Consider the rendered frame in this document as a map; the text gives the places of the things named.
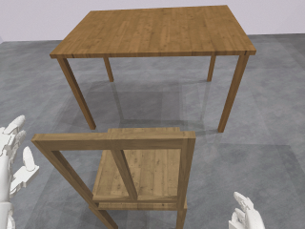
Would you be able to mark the left robot forearm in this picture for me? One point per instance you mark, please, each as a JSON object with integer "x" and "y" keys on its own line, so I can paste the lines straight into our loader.
{"x": 6, "y": 213}

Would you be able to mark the robot right hand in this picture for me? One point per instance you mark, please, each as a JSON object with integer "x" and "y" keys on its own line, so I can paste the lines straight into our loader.
{"x": 251, "y": 219}

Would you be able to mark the table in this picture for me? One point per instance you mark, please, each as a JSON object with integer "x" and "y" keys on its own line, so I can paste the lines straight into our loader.
{"x": 157, "y": 32}

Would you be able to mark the robot left hand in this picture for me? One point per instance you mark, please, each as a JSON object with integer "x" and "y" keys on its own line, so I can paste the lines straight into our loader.
{"x": 10, "y": 141}

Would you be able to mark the chair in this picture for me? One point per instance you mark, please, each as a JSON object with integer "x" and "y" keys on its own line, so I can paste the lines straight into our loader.
{"x": 140, "y": 169}

